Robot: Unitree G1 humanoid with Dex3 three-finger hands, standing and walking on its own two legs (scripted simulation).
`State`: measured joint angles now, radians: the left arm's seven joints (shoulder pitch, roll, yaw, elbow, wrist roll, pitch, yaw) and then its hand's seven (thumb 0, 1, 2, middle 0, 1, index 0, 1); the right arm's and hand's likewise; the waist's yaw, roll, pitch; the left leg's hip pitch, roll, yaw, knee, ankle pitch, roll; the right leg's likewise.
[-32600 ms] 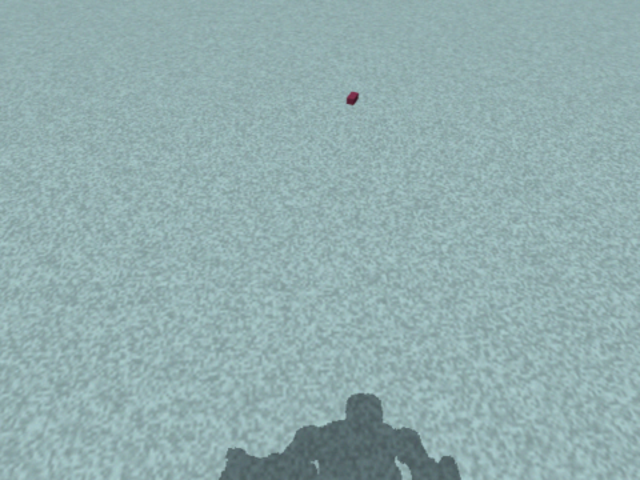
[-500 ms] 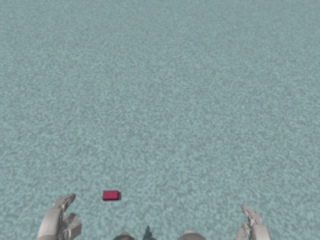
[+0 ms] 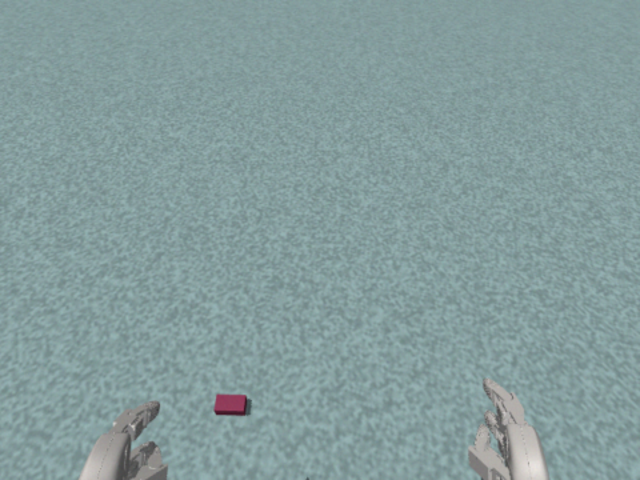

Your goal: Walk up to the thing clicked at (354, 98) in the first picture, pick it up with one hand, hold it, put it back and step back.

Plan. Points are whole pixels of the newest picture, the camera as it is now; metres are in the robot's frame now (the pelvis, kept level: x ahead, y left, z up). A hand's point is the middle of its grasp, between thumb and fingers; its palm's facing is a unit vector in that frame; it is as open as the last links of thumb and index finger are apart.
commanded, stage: home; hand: left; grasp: from above
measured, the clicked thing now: (230, 404) +0.45 +0.23 -0.70
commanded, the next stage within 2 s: stand in 1.62 s
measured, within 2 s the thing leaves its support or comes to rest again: neither
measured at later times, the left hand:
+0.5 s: hand (162, 472) +0.16 +0.18 -0.05, palm faces +0.04 -0.98 -0.20, open 7.4 cm
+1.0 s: hand (164, 469) +0.17 +0.18 -0.05, palm faces +0.04 -0.98 -0.21, open 7.4 cm
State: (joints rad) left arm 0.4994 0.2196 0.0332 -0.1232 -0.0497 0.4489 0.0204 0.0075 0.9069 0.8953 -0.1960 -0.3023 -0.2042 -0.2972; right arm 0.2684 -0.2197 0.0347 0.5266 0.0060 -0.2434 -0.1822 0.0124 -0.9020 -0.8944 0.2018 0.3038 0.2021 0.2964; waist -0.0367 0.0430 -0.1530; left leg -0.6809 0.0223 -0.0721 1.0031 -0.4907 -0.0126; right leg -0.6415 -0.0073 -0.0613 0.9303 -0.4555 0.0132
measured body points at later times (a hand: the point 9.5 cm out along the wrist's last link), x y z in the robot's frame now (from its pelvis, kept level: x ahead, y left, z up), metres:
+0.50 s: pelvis +0.00 +0.00 +0.00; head +0.01 +0.01 +0.45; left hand +0.16 +0.23 -0.03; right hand +0.15 -0.24 -0.07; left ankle +0.01 +0.12 -0.68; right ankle +0.01 -0.13 -0.68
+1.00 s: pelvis +0.00 +0.00 +0.00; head +0.02 +0.00 +0.45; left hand +0.16 +0.23 -0.03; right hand +0.16 -0.24 -0.07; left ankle +0.01 +0.12 -0.68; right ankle +0.01 -0.13 -0.68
